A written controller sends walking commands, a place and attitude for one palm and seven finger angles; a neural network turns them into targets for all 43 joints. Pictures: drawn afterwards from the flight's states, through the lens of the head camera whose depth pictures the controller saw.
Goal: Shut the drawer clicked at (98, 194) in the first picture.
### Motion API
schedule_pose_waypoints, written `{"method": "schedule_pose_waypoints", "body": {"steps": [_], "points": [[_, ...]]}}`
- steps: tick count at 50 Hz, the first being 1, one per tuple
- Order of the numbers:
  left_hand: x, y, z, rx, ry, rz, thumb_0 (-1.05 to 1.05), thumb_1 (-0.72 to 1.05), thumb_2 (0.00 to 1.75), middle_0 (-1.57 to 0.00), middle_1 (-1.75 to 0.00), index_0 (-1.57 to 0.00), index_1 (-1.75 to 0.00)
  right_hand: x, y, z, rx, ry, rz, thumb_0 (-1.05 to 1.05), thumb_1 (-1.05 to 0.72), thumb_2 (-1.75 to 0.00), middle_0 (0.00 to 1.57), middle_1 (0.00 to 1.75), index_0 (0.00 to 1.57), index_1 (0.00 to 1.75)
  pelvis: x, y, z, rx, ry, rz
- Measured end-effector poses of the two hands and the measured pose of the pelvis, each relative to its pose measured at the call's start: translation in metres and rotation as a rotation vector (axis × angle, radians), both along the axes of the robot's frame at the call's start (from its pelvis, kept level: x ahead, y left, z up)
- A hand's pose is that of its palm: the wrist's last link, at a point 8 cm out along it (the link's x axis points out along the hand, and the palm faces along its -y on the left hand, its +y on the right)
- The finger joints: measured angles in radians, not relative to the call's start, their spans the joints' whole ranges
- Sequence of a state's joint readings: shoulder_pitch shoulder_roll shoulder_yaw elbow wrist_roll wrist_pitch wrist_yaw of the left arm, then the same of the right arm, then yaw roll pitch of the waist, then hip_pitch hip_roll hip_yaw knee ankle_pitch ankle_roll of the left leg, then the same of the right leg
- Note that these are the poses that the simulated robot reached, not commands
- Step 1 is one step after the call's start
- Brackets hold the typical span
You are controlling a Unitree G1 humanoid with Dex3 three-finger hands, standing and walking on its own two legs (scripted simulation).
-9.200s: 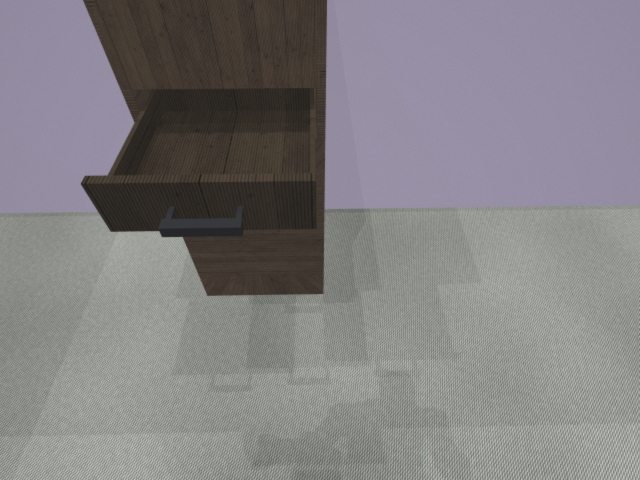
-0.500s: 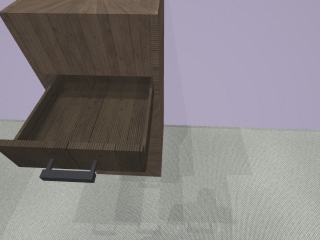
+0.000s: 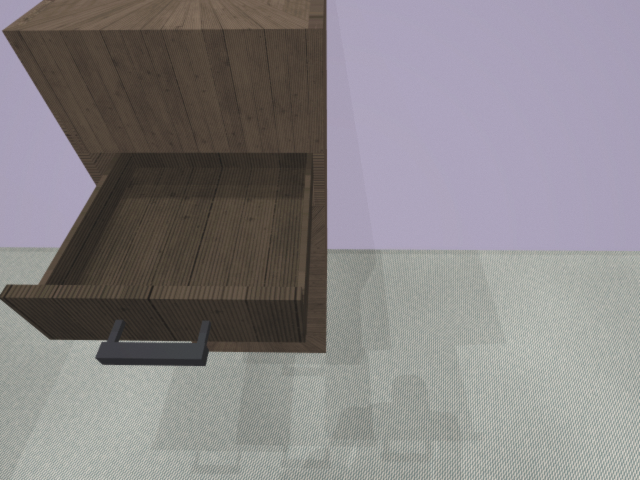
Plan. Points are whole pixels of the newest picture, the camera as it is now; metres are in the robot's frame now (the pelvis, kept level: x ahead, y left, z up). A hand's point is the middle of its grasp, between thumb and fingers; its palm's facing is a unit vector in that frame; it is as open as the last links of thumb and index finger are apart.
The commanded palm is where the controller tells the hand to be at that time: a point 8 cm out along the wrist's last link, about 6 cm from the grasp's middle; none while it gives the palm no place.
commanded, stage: come to a stop and stand still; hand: left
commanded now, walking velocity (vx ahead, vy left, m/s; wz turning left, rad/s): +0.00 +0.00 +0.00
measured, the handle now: (157, 340) +0.29 +0.24 -0.01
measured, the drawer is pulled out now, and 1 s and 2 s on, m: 0.30 0.30 0.29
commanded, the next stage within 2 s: look again from close up in 0.50 s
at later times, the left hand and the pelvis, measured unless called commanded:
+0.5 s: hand out of the picture +0.01 +0.18 -0.18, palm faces +0.03 -0.98 -0.20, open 7.4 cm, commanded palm none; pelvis +0.00 +0.00 +0.00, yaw +0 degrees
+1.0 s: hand out of the picture -0.02 +0.18 -0.18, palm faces +0.02 -0.99 -0.16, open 7.4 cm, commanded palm none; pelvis -0.01 +0.02 +0.00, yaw +0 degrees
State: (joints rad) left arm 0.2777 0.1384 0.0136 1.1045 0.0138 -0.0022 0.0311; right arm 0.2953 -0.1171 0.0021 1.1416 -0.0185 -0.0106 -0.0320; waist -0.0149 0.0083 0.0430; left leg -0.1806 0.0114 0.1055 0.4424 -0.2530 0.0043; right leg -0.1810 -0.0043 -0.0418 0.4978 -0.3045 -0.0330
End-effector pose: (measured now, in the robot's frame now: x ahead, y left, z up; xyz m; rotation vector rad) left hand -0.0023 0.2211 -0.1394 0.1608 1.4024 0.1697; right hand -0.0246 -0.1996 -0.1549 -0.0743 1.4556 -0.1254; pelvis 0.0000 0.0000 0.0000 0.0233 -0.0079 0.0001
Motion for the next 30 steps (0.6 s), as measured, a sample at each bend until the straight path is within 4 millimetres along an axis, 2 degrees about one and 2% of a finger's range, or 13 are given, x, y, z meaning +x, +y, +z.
{"method": "schedule_pose_waypoints", "body": {"steps": [4,9,19,30], "points": [[-0.008,-0.015,-0.002,-0.008,0.02,-0.011,0.01,0.93,0.9,-0.2,-0.3,-0.2,-0.3,0.0,-0.008,0.001,0.001,0.006,-0.012,0.01,-0.91,-0.89,0.2,0.3,0.2,0.3,0.001,-0.007,0.0,-0.019,0.008,-0.005],[-0.011,-0.022,-0.008,-0.028,0.014,-0.016,0.02,0.92,0.9,-0.2,-0.3,-0.2,-0.3,0.011,-0.019,0.0,-0.03,-0.054,-0.015,0.01,-0.91,-0.9,0.2,0.3,0.2,0.3,0.002,-0.007,-0.005,-0.033,0.008,-0.002],[0.004,-0.006,-0.008,-0.012,-0.068,-0.013,0.02,0.92,0.9,-0.2,-0.3,-0.2,-0.3,0.03,-0.024,0.005,-0.063,-0.127,0.024,0.01,-0.92,-0.9,0.2,0.3,0.2,0.3,0.001,-0.003,-0.004,-0.024,-0.021,-0.002],[0.005,0.007,-0.005,-0.013,-0.081,-0.016,0.01,0.91,0.9,-0.2,-0.3,-0.2,-0.3,0.022,-0.016,0.01,-0.06,-0.101,0.049,0.01,-0.91,-0.9,0.2,0.3,0.2,0.3,-0.005,0.004,-0.001,-0.022,-0.019,0.001]]}}
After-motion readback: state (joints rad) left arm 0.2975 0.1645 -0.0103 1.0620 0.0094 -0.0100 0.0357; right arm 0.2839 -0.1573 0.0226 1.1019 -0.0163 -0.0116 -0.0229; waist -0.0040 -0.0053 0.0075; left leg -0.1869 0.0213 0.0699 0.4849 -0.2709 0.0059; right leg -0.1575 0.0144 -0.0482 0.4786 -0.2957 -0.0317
